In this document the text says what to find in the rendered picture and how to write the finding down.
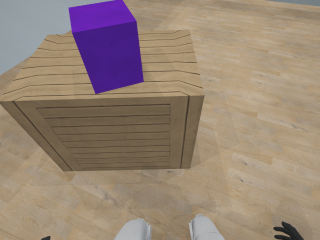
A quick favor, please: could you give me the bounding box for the robot right hand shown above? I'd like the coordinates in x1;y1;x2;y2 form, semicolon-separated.
273;221;304;240

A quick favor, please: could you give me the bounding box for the robot left thigh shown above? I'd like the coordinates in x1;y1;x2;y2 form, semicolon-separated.
114;219;152;240

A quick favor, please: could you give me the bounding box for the pedestal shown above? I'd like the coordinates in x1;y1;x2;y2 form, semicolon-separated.
0;29;205;172

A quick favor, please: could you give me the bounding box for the robot thigh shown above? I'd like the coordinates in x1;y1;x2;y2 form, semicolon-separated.
114;219;152;240
188;216;225;240

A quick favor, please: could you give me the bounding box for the carton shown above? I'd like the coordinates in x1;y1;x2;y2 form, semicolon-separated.
68;0;144;94

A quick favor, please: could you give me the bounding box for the robot right thigh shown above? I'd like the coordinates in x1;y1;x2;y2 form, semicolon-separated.
188;216;225;240

